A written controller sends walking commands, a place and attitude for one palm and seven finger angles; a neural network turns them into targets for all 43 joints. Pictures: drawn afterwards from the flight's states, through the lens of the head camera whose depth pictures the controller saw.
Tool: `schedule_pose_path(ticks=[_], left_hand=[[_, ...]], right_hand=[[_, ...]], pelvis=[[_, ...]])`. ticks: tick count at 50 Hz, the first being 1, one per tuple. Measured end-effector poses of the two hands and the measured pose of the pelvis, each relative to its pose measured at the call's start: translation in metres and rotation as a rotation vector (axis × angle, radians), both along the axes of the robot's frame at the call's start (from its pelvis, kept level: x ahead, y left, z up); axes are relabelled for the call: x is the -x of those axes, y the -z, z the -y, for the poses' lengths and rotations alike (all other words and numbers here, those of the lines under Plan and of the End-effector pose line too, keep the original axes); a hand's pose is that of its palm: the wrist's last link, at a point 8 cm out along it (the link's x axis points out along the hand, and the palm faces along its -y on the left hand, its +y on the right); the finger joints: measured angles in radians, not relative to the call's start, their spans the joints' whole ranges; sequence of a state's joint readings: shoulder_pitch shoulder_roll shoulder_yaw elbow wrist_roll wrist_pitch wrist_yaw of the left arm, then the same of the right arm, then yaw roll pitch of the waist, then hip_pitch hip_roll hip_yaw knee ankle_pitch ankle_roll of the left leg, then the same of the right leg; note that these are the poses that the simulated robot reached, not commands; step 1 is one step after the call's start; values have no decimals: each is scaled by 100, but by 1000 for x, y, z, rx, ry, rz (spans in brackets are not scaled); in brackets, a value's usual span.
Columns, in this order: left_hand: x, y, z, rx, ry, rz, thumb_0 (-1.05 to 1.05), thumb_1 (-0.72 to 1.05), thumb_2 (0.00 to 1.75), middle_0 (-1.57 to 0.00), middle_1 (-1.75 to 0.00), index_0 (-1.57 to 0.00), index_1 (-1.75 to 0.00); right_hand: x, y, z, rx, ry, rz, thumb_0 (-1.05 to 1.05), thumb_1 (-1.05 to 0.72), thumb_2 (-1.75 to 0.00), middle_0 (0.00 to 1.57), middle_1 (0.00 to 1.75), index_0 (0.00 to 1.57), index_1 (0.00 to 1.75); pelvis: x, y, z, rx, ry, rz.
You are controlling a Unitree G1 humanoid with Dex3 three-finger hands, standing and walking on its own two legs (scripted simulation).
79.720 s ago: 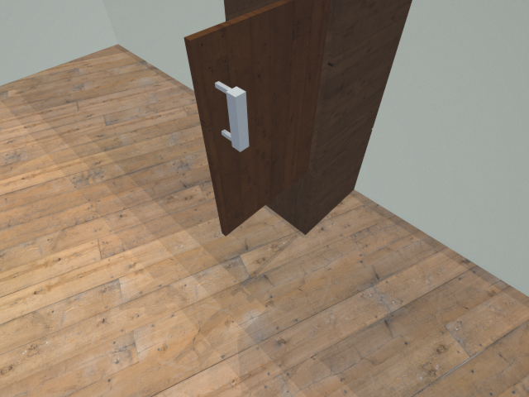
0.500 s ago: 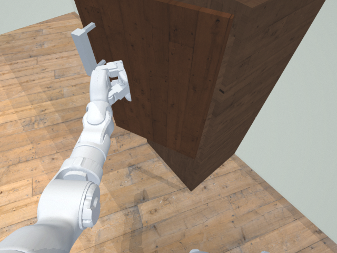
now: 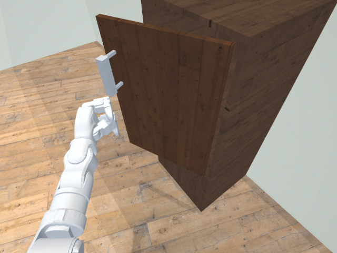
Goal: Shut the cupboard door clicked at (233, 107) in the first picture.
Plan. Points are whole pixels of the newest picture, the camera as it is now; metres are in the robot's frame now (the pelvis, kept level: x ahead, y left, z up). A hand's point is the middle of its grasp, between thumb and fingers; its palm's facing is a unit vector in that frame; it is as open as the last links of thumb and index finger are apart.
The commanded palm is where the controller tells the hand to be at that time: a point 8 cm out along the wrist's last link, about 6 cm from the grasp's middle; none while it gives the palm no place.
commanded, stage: draw the hand back to the body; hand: left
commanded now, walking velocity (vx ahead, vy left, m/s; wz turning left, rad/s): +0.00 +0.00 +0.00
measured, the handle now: (112, 73) +0.63 +0.20 +0.10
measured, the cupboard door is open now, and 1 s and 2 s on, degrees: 25 25 25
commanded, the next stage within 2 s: step back with the hand held close in 1.20 s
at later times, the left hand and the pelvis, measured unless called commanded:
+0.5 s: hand (48, 165) +0.25 +0.23 +0.16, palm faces +0.31 -0.91 -0.28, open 3.8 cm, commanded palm +0.21 +0.27 +0.17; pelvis +0.00 +0.01 +0.02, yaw +2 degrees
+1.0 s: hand out of the picture +0.17 +0.29 +0.18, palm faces +0.51 -0.76 -0.41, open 7.1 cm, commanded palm +0.13 +0.32 +0.19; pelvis +0.00 +0.01 +0.02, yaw +2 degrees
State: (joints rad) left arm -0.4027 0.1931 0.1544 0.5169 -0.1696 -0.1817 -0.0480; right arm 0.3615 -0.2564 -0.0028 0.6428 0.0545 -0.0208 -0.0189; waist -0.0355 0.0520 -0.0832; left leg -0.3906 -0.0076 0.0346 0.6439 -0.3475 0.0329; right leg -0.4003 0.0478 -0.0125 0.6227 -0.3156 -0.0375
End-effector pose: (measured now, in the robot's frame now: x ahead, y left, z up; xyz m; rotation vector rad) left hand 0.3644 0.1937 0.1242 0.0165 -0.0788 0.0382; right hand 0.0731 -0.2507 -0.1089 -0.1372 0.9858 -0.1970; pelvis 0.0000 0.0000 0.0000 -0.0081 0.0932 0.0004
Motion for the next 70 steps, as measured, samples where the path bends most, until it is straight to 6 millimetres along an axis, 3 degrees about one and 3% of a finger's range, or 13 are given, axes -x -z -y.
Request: schedule_pose_path(ticks=[7, 10, 17, 23, 29, 38, 46, 56, 70], left_hand=[[39, -18, -15, -19, 19, -3, 1, 89, 90, -128, -147, -127, -148], [61, -23, -21, -106, -20, 7, 1, 89, 90, -124, -143, -123, -143], [110, -23, -46, -182, -140, 9, 1, 89, 90, -109, -126, -108, -127], [141, -35, -72, -251, -251, 13, 1, 89, 90, -94, -109, -93, -110], [166, -53, -86, -312, -308, 46, 1, 89, 90, -77, -92, -77, -92], [202, -57, -111, -394, -392, 7, 1, 89, 90, -53, -65, -52, -65], [236, -75, -128, -474, -486, 39, 1, 89, 90, -33, -42, -32, -43], [230, -60, -120, -406, -473, 28, 1, 89, 90, -23, -32, -22, -32], [223, -75, -122, -473, -456, 67, 1, 88, 90, -22, -30, -21, -31]], right_hand=[[-67, -28, -9, 12, -75, 210, 1, -91, -90, 20, 30, 20, 30], [-92, -43, -19, 8, -99, 288, 1, -91, -90, 20, 30, 20, 30], [-122, -63, -43, 3, -179, 340, 1, -90, -90, 20, 30, 20, 30], [-123, -57, -57, -13, -218, 310, 1, -90, -90, 20, 30, 20, 30], [-113, -44, -63, -35, -218, 259, 1, -90, -90, 20, 30, 21, 30], [-102, -39, -53, -18, -182, 225, 1, -90, -90, 20, 30, 21, 30], [-109, -43, -46, 10, -190, 269, 2, -90, -90, 20, 30, 20, 30], [-115, -51, -51, 16, -208, 306, 1, -90, -90, 20, 30, 20, 30], [-107, -45, -46, 0, -181, 280, 1, -90, -90, 20, 30, 21, 30]], pelvis=[[5, -5, -2, -3, -15, 54], [6, -8, -2, -6, -16, 81], [6, -15, -2, -5, -29, 126], [3, -18, -6, -2, -36, 149], [-2, -20, -11, -3, -35, 157], [-6, -20, -13, 0, -28, 158], [-5, -19, -14, 1, -37, 162], [0, -19, -11, -3, -38, 161], [-2, -19, -10, 8, -30, 136]])
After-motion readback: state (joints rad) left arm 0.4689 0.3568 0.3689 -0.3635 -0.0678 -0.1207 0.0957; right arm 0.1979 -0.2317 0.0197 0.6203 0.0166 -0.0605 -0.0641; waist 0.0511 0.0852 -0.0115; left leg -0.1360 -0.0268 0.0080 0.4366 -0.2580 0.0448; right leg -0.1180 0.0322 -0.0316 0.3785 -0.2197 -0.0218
